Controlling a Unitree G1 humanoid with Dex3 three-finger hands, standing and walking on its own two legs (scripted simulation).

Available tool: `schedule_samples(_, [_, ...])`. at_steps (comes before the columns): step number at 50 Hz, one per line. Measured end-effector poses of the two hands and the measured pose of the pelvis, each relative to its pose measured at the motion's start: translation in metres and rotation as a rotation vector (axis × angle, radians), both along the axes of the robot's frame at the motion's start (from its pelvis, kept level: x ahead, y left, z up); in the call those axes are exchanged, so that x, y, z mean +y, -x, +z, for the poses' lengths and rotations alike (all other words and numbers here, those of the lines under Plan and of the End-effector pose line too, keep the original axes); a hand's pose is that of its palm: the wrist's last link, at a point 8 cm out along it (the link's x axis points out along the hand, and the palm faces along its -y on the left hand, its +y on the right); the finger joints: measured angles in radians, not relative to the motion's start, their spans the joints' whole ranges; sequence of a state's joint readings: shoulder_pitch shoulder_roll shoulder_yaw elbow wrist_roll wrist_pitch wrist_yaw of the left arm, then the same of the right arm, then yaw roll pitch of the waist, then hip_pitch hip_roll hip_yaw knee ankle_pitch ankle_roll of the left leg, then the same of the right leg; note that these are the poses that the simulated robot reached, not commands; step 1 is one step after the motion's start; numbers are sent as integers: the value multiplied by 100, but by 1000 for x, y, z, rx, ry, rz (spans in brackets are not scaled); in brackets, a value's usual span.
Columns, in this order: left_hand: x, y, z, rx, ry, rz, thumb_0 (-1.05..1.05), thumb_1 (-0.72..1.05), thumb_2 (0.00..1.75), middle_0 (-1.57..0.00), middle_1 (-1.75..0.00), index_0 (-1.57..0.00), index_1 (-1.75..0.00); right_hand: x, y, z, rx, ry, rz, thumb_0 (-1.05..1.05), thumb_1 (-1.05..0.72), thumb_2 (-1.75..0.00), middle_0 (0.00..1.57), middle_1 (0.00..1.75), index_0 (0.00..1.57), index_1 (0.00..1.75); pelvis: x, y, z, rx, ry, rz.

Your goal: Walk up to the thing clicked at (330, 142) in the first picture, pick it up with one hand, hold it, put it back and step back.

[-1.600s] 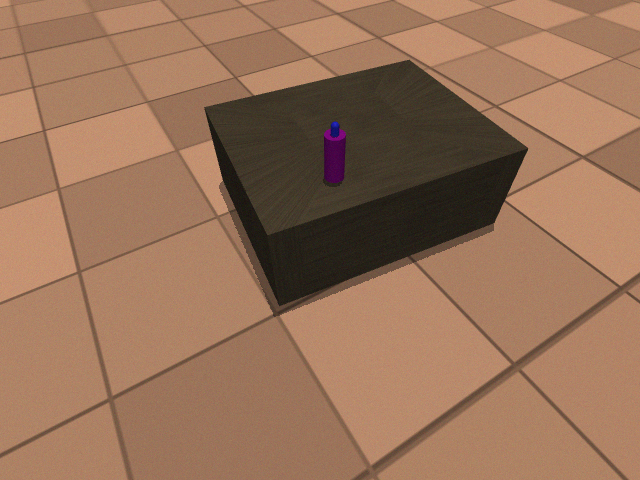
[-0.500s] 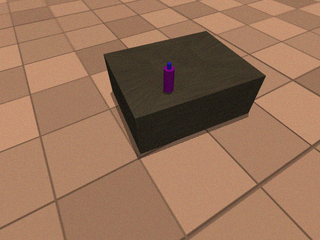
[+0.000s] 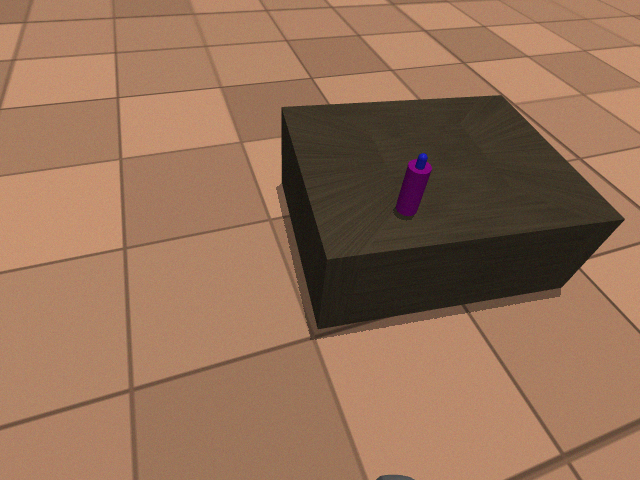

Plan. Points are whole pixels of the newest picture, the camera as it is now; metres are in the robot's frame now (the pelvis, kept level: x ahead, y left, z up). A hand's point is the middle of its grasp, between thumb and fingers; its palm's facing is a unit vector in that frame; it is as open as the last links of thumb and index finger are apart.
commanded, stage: walk up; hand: right
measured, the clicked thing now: (414, 183) +0.94 -0.31 -0.27
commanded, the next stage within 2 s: none
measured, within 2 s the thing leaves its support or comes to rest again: neither
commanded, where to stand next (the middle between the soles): +0.44 -0.16 m, yaw +9 degrees
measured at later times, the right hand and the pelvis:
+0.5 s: hand (563, 403) +0.26 -0.38 -0.14, palm faces -0.13 +0.90 -0.41, open 7.4 cm; pelvis +0.19 -0.10 +0.00, yaw +5 degrees
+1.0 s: hand (568, 310) +0.42 -0.45 -0.12, palm faces -0.14 +0.86 -0.49, open 7.4 cm; pelvis +0.34 -0.17 -0.01, yaw +7 degrees
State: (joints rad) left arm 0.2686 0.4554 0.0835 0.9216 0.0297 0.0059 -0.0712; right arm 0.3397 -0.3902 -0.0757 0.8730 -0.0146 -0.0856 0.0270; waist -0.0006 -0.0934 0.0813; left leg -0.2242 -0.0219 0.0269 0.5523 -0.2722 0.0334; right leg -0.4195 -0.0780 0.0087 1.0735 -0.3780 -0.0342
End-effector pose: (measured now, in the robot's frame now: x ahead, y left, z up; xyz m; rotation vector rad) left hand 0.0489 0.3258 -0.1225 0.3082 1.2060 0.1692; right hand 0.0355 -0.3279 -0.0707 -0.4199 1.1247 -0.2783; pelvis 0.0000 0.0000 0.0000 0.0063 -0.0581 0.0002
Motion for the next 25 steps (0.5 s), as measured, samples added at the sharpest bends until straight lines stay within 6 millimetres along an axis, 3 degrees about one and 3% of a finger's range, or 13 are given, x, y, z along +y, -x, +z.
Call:
schedule_samples(8, [-22,-75,16,-70,15,-1,0,91,90,-20,-30,-20,-30,-8,-44,-3,31,-36,36,1,-90,-90,21,30,21,30,-21,-57,6,1,-12,35])
schedule_samples(13, [-49,-134,21,-109,-3,-6,1,91,90,-20,-30,-20,-30,-39,-85,-19,50,-45,49,1,-89,-90,21,30,21,30,-48,-101,-3,15,-28,42])
schedule_samples(17, [-76,-180,22,-173,-37,-8,1,91,90,-20,-30,-20,-30,-71,-128,-41,63,-39,57,1,-89,-90,21,30,21,30,-75,-134,-16,11,-2,53])
schedule_samples(20, [-96,-196,30,-204,-35,6,0,91,90,-20,-30,-20,-30,-83,-166,-41,61,-42,77,1,-90,-90,21,30,20,30,-88,-153,-11,4,-9,67])
schedule_samples(25, [-117,-202,37,-173,-30,36,0,91,90,-20,-30,-20,-30,-94,-227,-29,22,-55,141,1,-90,-90,20,30,20,30,-102,-186,0,10,-1,84])
